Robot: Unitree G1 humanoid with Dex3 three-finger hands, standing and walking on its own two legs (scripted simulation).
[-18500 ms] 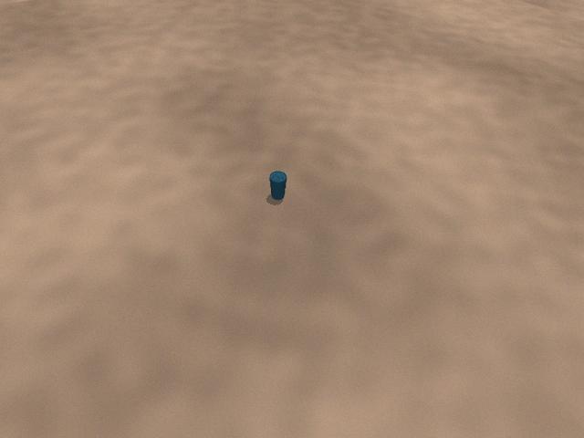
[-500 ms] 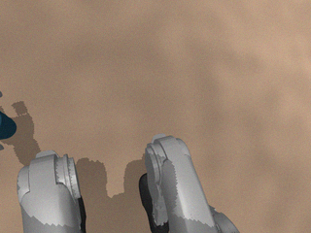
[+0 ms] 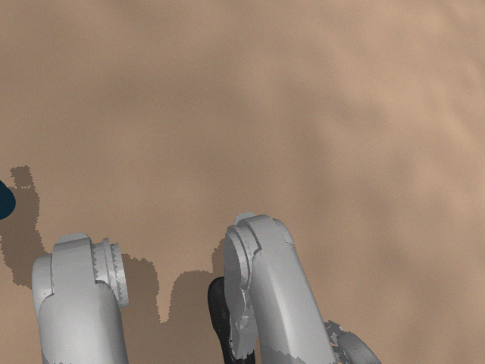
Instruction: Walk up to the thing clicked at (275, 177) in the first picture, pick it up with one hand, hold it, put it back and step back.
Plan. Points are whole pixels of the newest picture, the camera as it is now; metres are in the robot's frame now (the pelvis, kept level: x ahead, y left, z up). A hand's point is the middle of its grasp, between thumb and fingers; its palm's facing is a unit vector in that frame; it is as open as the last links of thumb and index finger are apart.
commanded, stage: close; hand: left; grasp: from above
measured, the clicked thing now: out of the picture +0.40 +0.34 -0.24
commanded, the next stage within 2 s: settle in 1.36 s
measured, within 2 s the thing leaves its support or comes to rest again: leaves its support in 1.88 s
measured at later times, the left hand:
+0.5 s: hand out of the picture +0.39 +0.35 -0.20, palm faces -0.45 -0.15 -0.88, open 13.2 cm
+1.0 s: hand out of the picture +0.38 +0.34 -0.19, palm faces -0.44 -0.13 -0.89, open 12.0 cm
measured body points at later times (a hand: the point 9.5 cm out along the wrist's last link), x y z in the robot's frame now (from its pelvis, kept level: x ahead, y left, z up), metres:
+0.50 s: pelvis +0.00 +0.00 +0.00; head +0.23 +0.10 +0.37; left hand +0.41 +0.35 -0.15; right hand +0.08 -0.25 -0.10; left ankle +0.07 +0.13 -0.27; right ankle +0.10 -0.12 -0.27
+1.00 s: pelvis +0.00 +0.00 +0.00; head +0.22 +0.10 +0.38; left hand +0.40 +0.34 -0.14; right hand +0.10 -0.25 -0.10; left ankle +0.07 +0.13 -0.27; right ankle +0.10 -0.12 -0.27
